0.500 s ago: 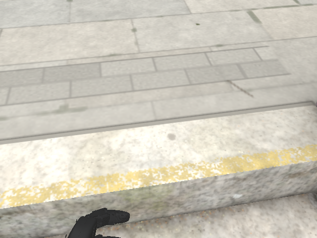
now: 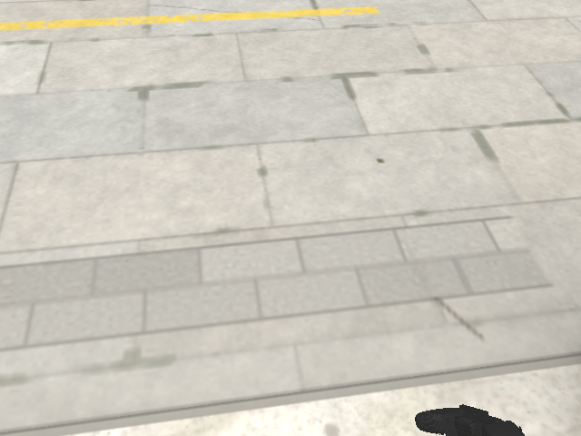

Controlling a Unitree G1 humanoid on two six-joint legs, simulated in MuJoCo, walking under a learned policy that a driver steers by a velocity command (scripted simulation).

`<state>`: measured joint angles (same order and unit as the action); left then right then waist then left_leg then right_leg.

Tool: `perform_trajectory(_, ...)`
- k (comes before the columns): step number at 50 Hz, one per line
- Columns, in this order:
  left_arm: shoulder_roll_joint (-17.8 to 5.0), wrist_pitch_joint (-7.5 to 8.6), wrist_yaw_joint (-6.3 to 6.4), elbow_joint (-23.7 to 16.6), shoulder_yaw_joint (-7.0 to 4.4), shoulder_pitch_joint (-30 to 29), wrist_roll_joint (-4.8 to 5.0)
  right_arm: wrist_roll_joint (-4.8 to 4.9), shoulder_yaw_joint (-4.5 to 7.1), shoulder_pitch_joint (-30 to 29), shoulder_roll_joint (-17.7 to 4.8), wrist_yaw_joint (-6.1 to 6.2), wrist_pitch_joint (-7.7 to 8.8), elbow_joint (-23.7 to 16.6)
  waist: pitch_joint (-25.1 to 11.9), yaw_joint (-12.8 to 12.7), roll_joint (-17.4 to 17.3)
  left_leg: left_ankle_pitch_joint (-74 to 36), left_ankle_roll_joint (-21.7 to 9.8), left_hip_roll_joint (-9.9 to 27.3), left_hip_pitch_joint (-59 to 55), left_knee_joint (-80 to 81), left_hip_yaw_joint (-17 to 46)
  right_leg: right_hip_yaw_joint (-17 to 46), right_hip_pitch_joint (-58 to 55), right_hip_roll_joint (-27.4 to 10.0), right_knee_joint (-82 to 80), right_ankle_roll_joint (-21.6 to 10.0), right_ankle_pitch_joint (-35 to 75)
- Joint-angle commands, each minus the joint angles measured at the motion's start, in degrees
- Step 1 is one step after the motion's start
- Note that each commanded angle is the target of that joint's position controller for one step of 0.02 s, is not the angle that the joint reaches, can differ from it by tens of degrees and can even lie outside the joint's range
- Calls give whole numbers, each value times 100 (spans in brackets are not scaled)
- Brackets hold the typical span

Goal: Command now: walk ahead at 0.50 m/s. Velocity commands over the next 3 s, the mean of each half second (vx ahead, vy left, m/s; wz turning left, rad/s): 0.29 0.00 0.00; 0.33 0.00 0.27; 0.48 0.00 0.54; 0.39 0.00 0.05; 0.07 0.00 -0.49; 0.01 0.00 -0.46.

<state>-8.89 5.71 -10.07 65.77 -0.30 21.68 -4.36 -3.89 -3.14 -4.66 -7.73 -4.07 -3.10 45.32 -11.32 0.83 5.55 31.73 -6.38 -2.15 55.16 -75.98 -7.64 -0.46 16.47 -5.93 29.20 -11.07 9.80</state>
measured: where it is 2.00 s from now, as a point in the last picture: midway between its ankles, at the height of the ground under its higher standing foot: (165, 245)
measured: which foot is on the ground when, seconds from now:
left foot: down 0.00-0.50, up 0.52-1.00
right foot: up 0.00-0.40, down 0.42-1.00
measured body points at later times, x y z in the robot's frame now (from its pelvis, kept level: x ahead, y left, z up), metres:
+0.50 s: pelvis +0.22 -0.03 +0.18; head +0.23 -0.02 +0.63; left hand +0.52 +0.12 +0.12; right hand +0.19 -0.22 +0.02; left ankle +0.09 +0.10 -0.56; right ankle +0.35 -0.11 -0.40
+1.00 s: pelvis +0.38 -0.01 +0.34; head +0.37 +0.00 +0.79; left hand +0.38 +0.21 +0.19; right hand +0.56 -0.22 +0.22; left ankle +0.48 +0.17 -0.29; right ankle +0.35 -0.11 -0.40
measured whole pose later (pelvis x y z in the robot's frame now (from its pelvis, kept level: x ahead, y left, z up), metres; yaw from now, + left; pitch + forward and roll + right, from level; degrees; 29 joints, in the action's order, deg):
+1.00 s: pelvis +0.38 -0.01 +0.34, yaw +11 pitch +4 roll -2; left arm -8.3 8.5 -1.7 59.3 -0.1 16.2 -5.3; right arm -4.2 3.9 6.9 -11.3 -3.3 3.8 56.0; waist -6.1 -1.8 -0.7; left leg -2.7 -4.3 5.0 52.1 -67.5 4.4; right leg -15.9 8.1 -1.3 17.7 -1.8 -13.4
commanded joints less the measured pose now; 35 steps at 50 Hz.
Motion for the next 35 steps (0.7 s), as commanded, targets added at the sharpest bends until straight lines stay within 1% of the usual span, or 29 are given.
perform_trajectory(1, -366, -197, -67, 47, -217, -7, 214, -158, 496, 3326, -1555, 179, 147, 864, -159, 1354, -2068, 2335, -1433, 1418, -3754, 5345, 6217, 1886, 3797, 1041, 6485, -89, 84)
perform_trajectory(2, -378, -160, 184, -210, -209, -548, 369, -25, 483, 3240, -1296, 145, 320, 1281, 481, 955, -2350, 2145, -1064, 1342, -3622, 5027, 5617, 2226, 4961, 1287, 7974, -219, -109)
perform_trajectory(3, -365, -93, 359, -476, -177, -905, 305, 24, 422, 2934, -734, 121, 464, 1605, 558, 664, -1315, 1361, -782, 1167, -3799, 4785, 4915, 2322, 5502, 1471, 8543, -371, -243)
perform_trajectory(4, -305, -44, 482, -627, -138, -997, 304, 96, 355, 2501, -411, 112, 569, 1723, 656, 293, -575, 467, -455, 1167, -3797, 4605, 4265, 2397, 5773, 1415, 8432, -459, -224)
perform_trajectory(5, -132, -73, 550, -657, -24, -972, 243, 130, 299, 2062, -114, 122, 573, 1767, 560, 76, -258, -488, -384, 1130, -3768, 4573, 3672, 2326, 5826, 1291, 8367, -577, -283)
perform_trajectory(6, 0, -111, 592, -710, 13, -920, 281, 139, 280, 1736, -42, 84, 583, 1755, 718, -173, -512, -1633, -353, 1139, -3567, 4801, 3153, 2057, 5977, 1198, 8730, -561, -760)
perform_trajectory(7, -49, -139, 618, -884, 46, -976, 285, 2, 228, 1833, 67, 24, 622, 1854, 536, -387, -434, -2638, -255, 1171, -3758, 4898, 2656, 1718, 6158, 1039, 8799, -499, -777)
perform_trajectory(8, -33, -145, 637, -933, 57, -1107, 327, -23, 227, 1823, 36, -19, 664, 1809, 550, -476, -613, -3193, -239, 1122, -3777, 5062, 2183, 1382, 6290, 959, 9027, -373, -1246)
perform_trajectory(9, -89, -145, 619, -1158, 74, -1605, 403, -122, 257, 1732, -49, -68, 703, 1669, 566, -498, -356, -3506, -91, 955, -3335, 5380, 1568, 916, 5857, 794, 8700, -386, -1295)
perform_trajectory(10, -18, -164, 555, -1152, 134, -1615, 446, -138, 291, 1784, -177, -38, 722, 1633, 542, -453, -1024, -3968, -440, 980, -3139, 5634, 1506, 492, 5854, 831, 9883, -261, -1994)
perform_trajectory(13, 20, -224, 640, -1690, 321, -2453, 412, -357, 185, 2606, -69, 132, 757, 1919, 769, -220, -559, -3403, -475, 1096, -3788, 5787, 1375, 455, 6983, 574, 10093, -422, -2451)
perform_trajectory(14, -95, -272, 692, -2089, 337, -3071, 356, -396, 180, 2744, -188, 112, 807, 1895, 530, -140, -250, -3261, -358, 975, -3818, 5978, 1104, 76, 6606, 291, 8448, -376, -1944)
perform_trajectory(15, -178, -368, 748, -2390, 366, -3570, 341, -394, 188, 3211, -295, 95, 835, 1950, 345, 54, -421, -3720, -287, 1049, -3881, 6070, 1183, -62, 6325, 42, 7547, -170, -1526)
perform_trajectory(16, -81, -547, 707, -2537, 379, -3972, 250, -254, 230, 3236, -426, 37, 860, 1752, 309, 36, -906, -4161, -355, 1089, -3471, 6639, 920, -749, 5502, 11, 7039, -43, -1835)
perform_trajectory(17, -99, -749, 686, -2805, 468, -4633, 197, -219, 205, 3621, -367, -123, 856, 1976, 677, 211, -1067, -3687, -485, 1439, -2868, 7292, 1197, -538, 4855, 15, 6277, 20, -3044)
perform_trajectory(18, -162, -887, 607, -2639, 370, -4216, 128, -2, 255, 3553, -557, -201, 935, 1836, 659, -28, -1381, -4462, -544, 1334, -2788, 7326, 891, -1139, 4185, 282, 6162, 153, -3301)
perform_trajectory(19, -186, -869, 504, -2666, 346, -3983, 79, 128, 250, 3568, -765, -275, 1092, 1739, 597, -185, -1738, -6583, -689, 1560, -3076, 7081, 1006, -1137, 3562, 436, 5899, 188, -3257)
perform_trajectory(20, -219, -783, 487, -2513, 304, -3711, 128, 232, 316, 3583, -1048, -250, 1206, 1646, 416, -277, -1493, -8566, -634, 1629, -4140, 6707, 925, -1077, 3631, 597, 5203, 189, -3191)
perform_trajectory(21, -198, -715, 472, -2388, 339, -3526, 79, 374, 405, 3607, -1236, -284, 1238, 1722, 113, -413, -1528, -9926, -440, 1663, -5237, 6225, 819, -806, 3692, 664, 4331, 52, -3092)
perform_trajectory(22, -282, -666, 453, -2120, 328, -2836, 80, 411, 506, 3465, -1407, -358, 1207, 1681, -232, -542, -1635, -10936, -242, 1617, -5925, 5594, 710, -447, 3390, 644, 4108, -102, -2312)
perform_trajectory(23, -370, -699, 469, -1869, 369, -2470, 273, 157, 512, 4163, -1110, -373, 1216, 1700, -1210, -48, -970, -10917, -89, 1355, -5022, 5060, 853, 443, 1929, 503, 4342, -412, -1162)
perform_trajectory(25, -797, -791, 619, -1599, 143, -1776, 113, 67, 507, 3769, -690, -429, 1064, 1585, -967, -464, -166, -7983, -205, 678, -3435, 3990, 1132, 1731, 709, 265, 2384, -364, -3205)
perform_trajectory(26, -1108, -717, 681, -1511, 17, -1354, -91, -31, 506, 3503, -339, -462, 941, 1675, -557, -801, 743, -3527, 50, 147, -2113, 1896, 1382, 3316, 638, -350, 751, -633, -5214)
perform_trajectory(27, -1336, -601, 790, -1373, -161, -893, -138, 105, 714, 3311, -741, -385, 792, 1693, -608, -1094, 940, -2653, 171, -117, -1570, -1539, 2367, 4751, 873, -715, -356, -807, -6382)
perform_trajectory(28, -1351, -386, 846, -1178, -148, -1203, 17, 219, 749, 3045, -788, -290, 794, 1548, -168, -787, 640, -2919, 160, -216, -812, -2801, 2793, 4603, 1185, -632, -382, -450, -6787)
perform_trajectory(30, -758, -150, 806, -856, -25, -1799, 190, 208, 544, 2847, -391, -131, 860, 1520, 282, -218, -819, -3403, -19, -196, -214, -3160, 2922, 3672, 1356, -652, -228, 240, -5603)
perform_trajectory(32, -122, -42, 834, -724, 79, -2364, 291, 111, 421, 2780, -203, 61, 779, 1622, 428, 184, -936, -3336, -110, 123, -59, -2757, 2635, 2438, 1516, -503, -258, 244, -4212)
perform_trajectory(33, 32, 58, 808, -730, 118, -2275, 94, 20, 470, 2614, -443, 151, 767, 1547, 384, 345, -1071, -3557, -35, 297, -8, -2355, 2446, 1964, 1508, -508, -372, 258, -3678)
perform_trajectory(35, -29, 182, 856, -818, 90, -2126, 76, 5, 534, 2303, -598, 162, 793, 1531, 272, 388, -688, -3351, 52, 449, -228, -1803, 2197, 1100, 1401, -348, -580, 402, -3334)
Next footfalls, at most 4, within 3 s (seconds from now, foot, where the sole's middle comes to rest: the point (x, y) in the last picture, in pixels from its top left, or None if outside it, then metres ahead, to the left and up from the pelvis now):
0.42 right None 0.39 -0.11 -0.44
1.18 left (177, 378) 0.53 0.21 -0.44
1.66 right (223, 234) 0.88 0.16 -0.44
2.08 left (103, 227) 0.89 0.43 -0.44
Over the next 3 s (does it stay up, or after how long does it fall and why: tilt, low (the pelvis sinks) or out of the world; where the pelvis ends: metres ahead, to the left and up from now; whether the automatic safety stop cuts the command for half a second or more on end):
stays up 0.85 0.25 0.32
